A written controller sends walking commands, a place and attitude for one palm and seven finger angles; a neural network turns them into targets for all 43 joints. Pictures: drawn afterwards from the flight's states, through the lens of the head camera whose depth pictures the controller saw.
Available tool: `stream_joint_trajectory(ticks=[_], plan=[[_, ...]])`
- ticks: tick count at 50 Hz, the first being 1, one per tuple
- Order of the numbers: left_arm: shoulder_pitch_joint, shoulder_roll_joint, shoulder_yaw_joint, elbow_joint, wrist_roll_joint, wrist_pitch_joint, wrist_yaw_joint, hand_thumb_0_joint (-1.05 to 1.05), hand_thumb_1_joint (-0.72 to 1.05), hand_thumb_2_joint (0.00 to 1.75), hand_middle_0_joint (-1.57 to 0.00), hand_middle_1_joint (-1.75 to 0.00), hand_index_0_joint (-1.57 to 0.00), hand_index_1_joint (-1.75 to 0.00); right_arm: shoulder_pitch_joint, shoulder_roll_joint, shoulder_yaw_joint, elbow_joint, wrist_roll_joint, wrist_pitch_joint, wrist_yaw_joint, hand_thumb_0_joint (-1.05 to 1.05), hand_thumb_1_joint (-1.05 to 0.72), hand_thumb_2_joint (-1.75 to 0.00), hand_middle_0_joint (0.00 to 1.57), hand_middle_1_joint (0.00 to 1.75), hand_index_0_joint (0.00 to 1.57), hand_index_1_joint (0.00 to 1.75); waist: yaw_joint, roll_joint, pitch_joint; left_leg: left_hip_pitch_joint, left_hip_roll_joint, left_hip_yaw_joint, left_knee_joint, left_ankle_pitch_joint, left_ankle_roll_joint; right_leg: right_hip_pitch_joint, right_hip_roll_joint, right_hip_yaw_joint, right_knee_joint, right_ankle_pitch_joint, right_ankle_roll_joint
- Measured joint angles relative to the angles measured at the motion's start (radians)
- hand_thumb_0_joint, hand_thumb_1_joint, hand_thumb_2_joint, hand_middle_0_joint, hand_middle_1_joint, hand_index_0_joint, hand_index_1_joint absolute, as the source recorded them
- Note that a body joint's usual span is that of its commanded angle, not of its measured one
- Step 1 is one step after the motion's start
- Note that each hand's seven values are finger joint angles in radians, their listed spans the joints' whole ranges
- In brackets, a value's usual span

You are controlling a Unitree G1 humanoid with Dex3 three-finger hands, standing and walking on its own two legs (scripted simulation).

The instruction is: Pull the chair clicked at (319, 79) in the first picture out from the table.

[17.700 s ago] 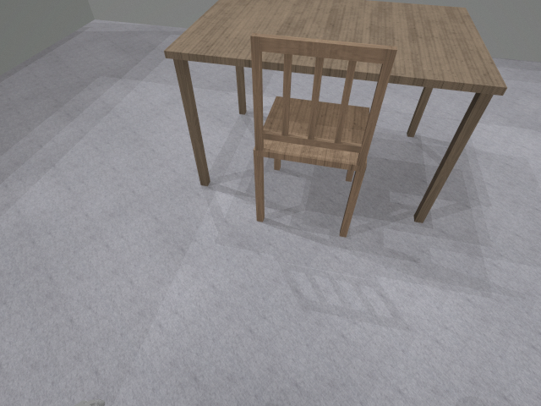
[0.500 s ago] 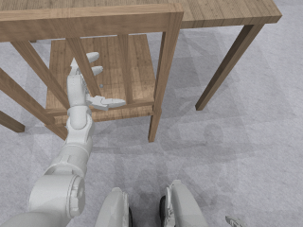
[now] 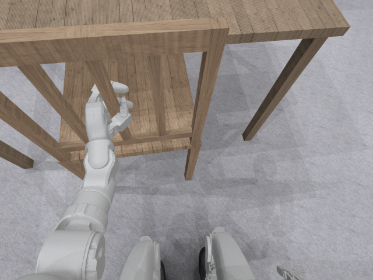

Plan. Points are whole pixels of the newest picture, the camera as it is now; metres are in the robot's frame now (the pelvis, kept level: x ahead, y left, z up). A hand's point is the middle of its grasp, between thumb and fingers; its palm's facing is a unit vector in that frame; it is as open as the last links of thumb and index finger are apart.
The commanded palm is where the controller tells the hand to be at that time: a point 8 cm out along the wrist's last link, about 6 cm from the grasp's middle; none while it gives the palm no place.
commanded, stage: hook a spindle and tug to test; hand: left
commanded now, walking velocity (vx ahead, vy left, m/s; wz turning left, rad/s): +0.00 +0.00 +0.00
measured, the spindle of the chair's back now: (114, 107) +0.47 +0.14 +0.02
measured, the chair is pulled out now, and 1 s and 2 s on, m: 0.00 0.04 0.17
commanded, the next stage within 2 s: step backward, pulling the chair out in 0.52 s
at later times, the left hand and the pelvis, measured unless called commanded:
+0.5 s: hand (132, 127) +0.42 +0.10 +0.02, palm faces +0.10 -0.99 -0.01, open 5.0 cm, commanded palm +0.39 +0.14 +0.02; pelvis +0.02 -0.01 +0.01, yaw +0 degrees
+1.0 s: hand (128, 131) +0.41 +0.10 +0.03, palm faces -0.03 -0.99 -0.10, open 5.2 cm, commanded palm +0.38 +0.15 +0.03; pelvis +0.03 +0.00 +0.11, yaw +1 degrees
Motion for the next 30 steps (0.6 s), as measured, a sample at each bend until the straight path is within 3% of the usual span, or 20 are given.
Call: stream_joint_trajectory(ticks=[8, 14, 30], plan=[[0.108, -0.025, -0.042, -0.125, -0.017, 0.032, 0.016, 0.01, 0.77, 0.81, -0.46, -1.45, -0.45, -1.45, 0.000, 0.005, -0.006, -0.025, 0.008, 0.001, 0.008, 0.00, -0.91, -0.89, 0.20, 0.30, 0.20, 0.30, 0.013, 0.004, -0.003, 0.037, 0.004, 0.006, -0.028, -0.007, -0.002, 0.032, 0.007, 0.006, -0.024, -0.006, 0.000], [0.172, -0.052, -0.074, -0.188, -0.004, 0.024, 0.022, 0.01, 0.77, 0.81, -0.47, -1.45, -0.45, -1.45, -0.007, 0.008, -0.007, -0.027, 0.009, -0.001, 0.005, 0.00, -0.90, -0.89, 0.20, 0.30, 0.20, 0.30, 0.028, 0.000, -0.005, 0.056, 0.001, 0.003, -0.039, -0.014, -0.005, 0.050, 0.005, 0.004, -0.028, -0.018, -0.001], [0.247, -0.070, -0.113, -0.274, -0.003, 0.050, 0.010, 0.01, 0.76, 0.80, -0.47, -1.45, -0.46, -1.45, -0.050, 0.011, -0.007, -0.048, 0.013, -0.014, -0.008, 0.00, -0.91, -0.89, 0.20, 0.30, 0.20, 0.30, 0.046, -0.005, -0.006, 0.071, -0.002, -0.007, -0.039, -0.019, -0.015, 0.063, 0.001, -0.004, -0.018, -0.034, -0.011]])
